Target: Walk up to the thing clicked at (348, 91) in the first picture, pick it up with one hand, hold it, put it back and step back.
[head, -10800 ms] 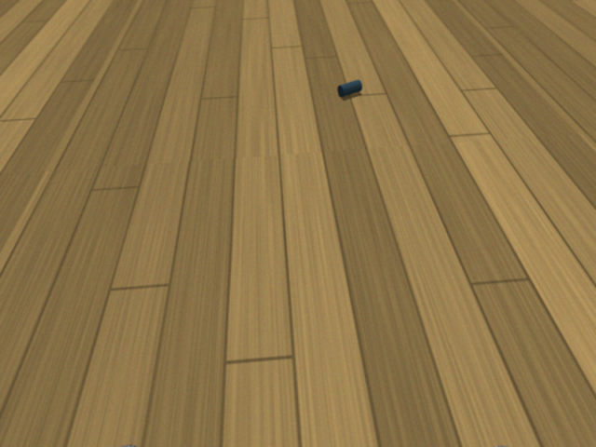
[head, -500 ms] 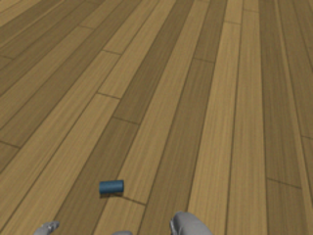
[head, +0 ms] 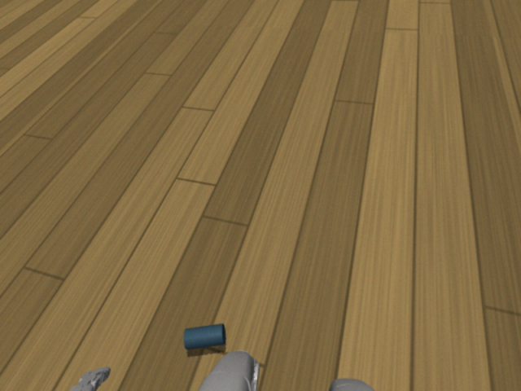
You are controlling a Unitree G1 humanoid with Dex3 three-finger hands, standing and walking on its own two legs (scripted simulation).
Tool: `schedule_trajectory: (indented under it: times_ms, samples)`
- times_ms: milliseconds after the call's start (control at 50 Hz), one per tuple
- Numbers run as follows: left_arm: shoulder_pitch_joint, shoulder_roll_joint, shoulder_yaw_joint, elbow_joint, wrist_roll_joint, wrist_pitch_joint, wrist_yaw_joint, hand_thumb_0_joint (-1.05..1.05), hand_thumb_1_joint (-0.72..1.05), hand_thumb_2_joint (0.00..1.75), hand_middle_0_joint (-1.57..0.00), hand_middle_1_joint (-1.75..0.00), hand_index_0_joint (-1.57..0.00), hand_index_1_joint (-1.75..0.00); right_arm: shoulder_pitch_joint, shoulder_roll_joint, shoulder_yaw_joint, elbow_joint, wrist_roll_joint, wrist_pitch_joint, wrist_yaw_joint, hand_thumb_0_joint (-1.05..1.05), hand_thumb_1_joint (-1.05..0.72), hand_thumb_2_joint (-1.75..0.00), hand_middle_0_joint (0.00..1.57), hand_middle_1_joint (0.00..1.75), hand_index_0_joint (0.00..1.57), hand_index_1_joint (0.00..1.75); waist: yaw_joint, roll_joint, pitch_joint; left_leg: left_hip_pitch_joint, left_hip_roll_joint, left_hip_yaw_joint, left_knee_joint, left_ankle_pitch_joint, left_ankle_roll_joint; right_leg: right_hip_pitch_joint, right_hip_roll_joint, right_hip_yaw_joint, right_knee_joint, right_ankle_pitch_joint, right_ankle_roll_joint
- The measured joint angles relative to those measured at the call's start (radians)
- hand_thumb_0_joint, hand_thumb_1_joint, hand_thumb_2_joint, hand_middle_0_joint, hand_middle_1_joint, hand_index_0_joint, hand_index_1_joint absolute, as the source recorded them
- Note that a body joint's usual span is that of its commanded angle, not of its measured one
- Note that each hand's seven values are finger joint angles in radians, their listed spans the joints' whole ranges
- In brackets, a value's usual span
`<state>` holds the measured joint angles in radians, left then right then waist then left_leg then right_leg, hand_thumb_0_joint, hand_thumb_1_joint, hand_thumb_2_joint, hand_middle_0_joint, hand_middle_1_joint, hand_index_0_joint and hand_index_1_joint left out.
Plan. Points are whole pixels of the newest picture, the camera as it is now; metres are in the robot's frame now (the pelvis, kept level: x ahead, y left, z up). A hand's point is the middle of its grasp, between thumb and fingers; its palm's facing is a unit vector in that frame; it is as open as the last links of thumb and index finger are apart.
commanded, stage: walk up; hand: left
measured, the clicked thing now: (205, 336) +0.35 +0.30 -0.73
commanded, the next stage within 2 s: stand in 1.10 s
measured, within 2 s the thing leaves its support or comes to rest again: neither
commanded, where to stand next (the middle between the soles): +0.06 +0.03 m, yaw +2 degrees
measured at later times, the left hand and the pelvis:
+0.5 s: hand out of the picture +0.02 +0.29 -0.17, palm faces -0.04 -0.92 -0.38, open 7.4 cm; pelvis -0.04 +0.02 -0.02, yaw -1 degrees
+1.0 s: hand out of the picture +0.07 +0.29 -0.15, palm faces -0.01 -0.92 -0.38, open 7.4 cm; pelvis -0.01 +0.02 +0.00, yaw +0 degrees
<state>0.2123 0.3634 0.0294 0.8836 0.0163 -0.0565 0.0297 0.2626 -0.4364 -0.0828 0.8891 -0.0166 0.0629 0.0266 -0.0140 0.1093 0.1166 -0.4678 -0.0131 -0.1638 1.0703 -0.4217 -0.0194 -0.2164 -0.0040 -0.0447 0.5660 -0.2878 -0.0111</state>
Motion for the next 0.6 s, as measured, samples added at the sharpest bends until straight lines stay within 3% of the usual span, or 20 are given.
schedule_trajectory:
  times_ms: [120, 180, 200, 260, 300, 340, 420, 480, 540, 600]
  samples:
    - [-0.055, 0.023, 0.005, -0.040, 0.003, 0.042, 0.006, 0.00, 0.90, 0.90, -0.21, -0.30, -0.21, -0.30, -0.056, 0.020, 0.014, -0.032, 0.012, -0.006, -0.016, 0.00, -0.91, -0.90, 0.20, 0.30, 0.20, 0.30, 0.018, -0.046, 0.052, 0.042, 0.015, 0.085, -0.202, 0.020, 0.007, -0.079, -0.056, 0.007, 0.122, -0.057, 0.022]
    - [-0.090, 0.046, 0.005, -0.047, -0.014, 0.064, 0.009, 0.00, 0.90, 0.90, -0.21, -0.30, -0.21, -0.30, -0.081, 0.033, 0.014, -0.036, 0.002, -0.019, -0.019, 0.00, -0.91, -0.90, 0.20, 0.30, 0.20, 0.30, 0.016, -0.096, 0.079, 0.097, -0.005, 0.137, -0.345, 0.123, 0.013, -0.143, -0.096, 0.022, 0.246, -0.105, 0.032]
    - [-0.106, 0.050, 0.008, -0.044, -0.023, 0.074, 0.014, 0.00, 0.90, 0.90, -0.21, -0.30, -0.21, -0.30, -0.096, 0.041, 0.017, -0.040, -0.001, -0.018, -0.017, 0.00, -0.91, -0.90, 0.20, 0.30, 0.20, 0.30, 0.020, -0.114, 0.096, 0.089, -0.013, 0.145, -0.330, 0.116, 0.017, -0.169, -0.088, 0.054, 0.299, -0.112, 0.021]
    - [-0.133, 0.053, 0.010, -0.030, -0.035, 0.098, 0.029, 0.00, 0.90, 0.90, -0.21, -0.30, -0.20, -0.30, -0.126, 0.057, 0.026, -0.063, 0.002, -0.018, -0.012, 0.00, -0.91, -0.90, 0.20, 0.30, 0.21, 0.30, 0.009, -0.118, 0.120, 0.064, -0.001, 0.131, -0.324, 0.124, 0.028, -0.242, 0.019, 0.130, 0.552, -0.288, -0.005]
    - [-0.130, 0.053, 0.012, -0.021, -0.036, 0.100, 0.026, 0.00, 0.90, 0.90, -0.21, -0.30, -0.20, -0.30, -0.138, 0.068, 0.033, -0.072, 0.004, -0.024, -0.021, 0.00, -0.91, -0.90, 0.20, 0.30, 0.21, 0.30, 0.013, -0.128, 0.114, 0.059, 0.006, 0.134, -0.348, 0.145, 0.028, -0.260, 0.056, 0.142, 0.640, -0.291, -0.014]
    - [-0.110, 0.047, 0.012, -0.012, -0.026, 0.095, 0.013, 0.00, 0.91, 0.90, -0.21, -0.30, -0.20, -0.30, -0.143, 0.069, 0.038, -0.071, 0.004, -0.036, -0.028, 0.00, -0.91, -0.90, 0.20, 0.30, 0.21, 0.30, 0.020, -0.128, 0.096, 0.057, 0.016, 0.143, -0.363, 0.156, 0.029, -0.231, 0.058, 0.125, 0.591, -0.274, -0.013]
    - [-0.046, 0.041, 0.018, 0.023, -0.001, 0.089, -0.021, 0.00, 0.91, 0.90, -0.21, -0.30, -0.20, -0.30, -0.132, 0.068, 0.048, -0.068, -0.010, -0.061, -0.026, 0.00, -0.90, -0.90, 0.21, 0.30, 0.21, 0.30, 0.028, -0.136, 0.040, 0.053, 0.035, 0.169, -0.358, 0.151, 0.026, -0.104, 0.028, 0.085, 0.321, -0.302, -0.008]
    - [-0.011, 0.022, 0.028, 0.060, 0.017, 0.075, -0.031, 0.00, 0.91, 0.90, -0.21, -0.30, -0.20, -0.30, -0.123, 0.050, 0.051, -0.050, -0.008, -0.062, -0.026, 0.00, -0.90, -0.90, 0.21, 0.30, 0.21, 0.30, 0.025, -0.097, 0.020, 0.048, 0.070, 0.150, -0.326, 0.138, 0.010, -0.017, 0.047, 0.045, 0.140, -0.148, -0.019]
    - [0.033, 0.014, 0.023, 0.070, 0.029, 0.066, -0.045, 0.00, 0.90, 0.90, -0.21, -0.30, -0.20, -0.30, -0.093, 0.053, 0.051, -0.003, 0.002, -0.057, -0.029, 0.00, -0.90, -0.90, 0.20, 0.30, 0.21, 0.30, 0.040, -0.108, -0.018, 0.062, 0.030, 0.116, -0.306, 0.010, 0.020, -0.004, 0.038, 0.048, 0.120, -0.134, -0.028]
    - [0.057, -0.001, 0.012, 0.081, 0.022, 0.059, -0.050, 0.01, 0.90, 0.90, -0.21, -0.30, -0.20, -0.30, -0.065, 0.038, 0.048, 0.034, 0.010, -0.071, -0.025, 0.00, -0.91, -0.90, 0.20, 0.30, 0.21, 0.30, 0.037, -0.101, -0.034, 0.123, 0.015, 0.126, -0.391, 0.071, 0.027, 0.021, 0.025, 0.041, 0.089, -0.124, -0.018]
